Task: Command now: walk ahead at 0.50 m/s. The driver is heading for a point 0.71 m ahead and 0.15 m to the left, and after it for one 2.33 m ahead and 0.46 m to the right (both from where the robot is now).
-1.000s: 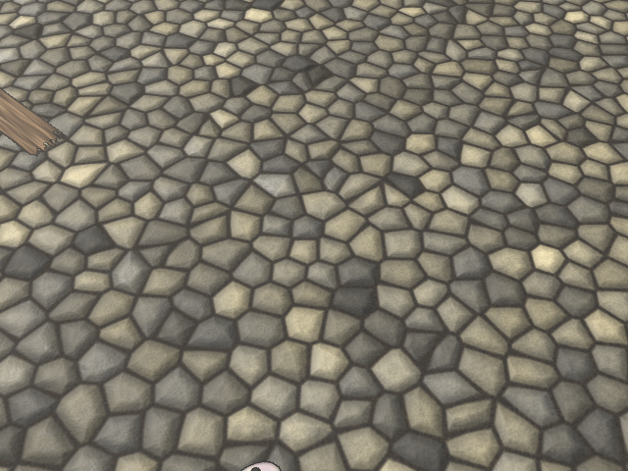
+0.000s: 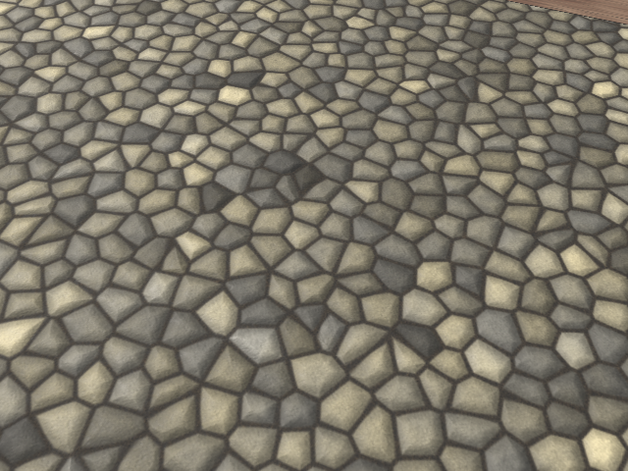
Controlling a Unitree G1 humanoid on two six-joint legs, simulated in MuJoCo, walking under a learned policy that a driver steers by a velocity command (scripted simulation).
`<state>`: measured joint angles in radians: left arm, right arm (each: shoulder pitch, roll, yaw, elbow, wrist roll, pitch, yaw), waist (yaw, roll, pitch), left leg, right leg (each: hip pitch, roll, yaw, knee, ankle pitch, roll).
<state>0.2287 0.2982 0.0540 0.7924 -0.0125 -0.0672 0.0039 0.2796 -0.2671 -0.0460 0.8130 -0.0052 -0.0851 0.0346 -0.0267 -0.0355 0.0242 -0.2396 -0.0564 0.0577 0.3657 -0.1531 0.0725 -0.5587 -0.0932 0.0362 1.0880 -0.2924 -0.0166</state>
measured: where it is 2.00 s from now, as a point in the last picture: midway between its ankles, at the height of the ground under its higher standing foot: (245, 391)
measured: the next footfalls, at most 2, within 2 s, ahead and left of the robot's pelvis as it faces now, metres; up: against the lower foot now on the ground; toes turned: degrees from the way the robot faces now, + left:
right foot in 0.32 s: +0.35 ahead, -0.16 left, +0.00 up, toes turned -2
left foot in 0.82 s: +0.34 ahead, +0.07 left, +0.00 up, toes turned +11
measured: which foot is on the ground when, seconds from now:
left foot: down 0.00-0.34, up 0.36-0.80, down 0.82-1.00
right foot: up 0.00-0.30, down 0.32-0.84, up 0.86-1.00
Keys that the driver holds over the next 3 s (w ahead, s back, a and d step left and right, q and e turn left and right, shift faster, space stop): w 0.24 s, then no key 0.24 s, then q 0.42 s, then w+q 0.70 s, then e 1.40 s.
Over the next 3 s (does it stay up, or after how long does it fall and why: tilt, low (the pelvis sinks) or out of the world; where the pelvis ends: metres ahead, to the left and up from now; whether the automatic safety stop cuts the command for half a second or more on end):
stays up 0.69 0.17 0.00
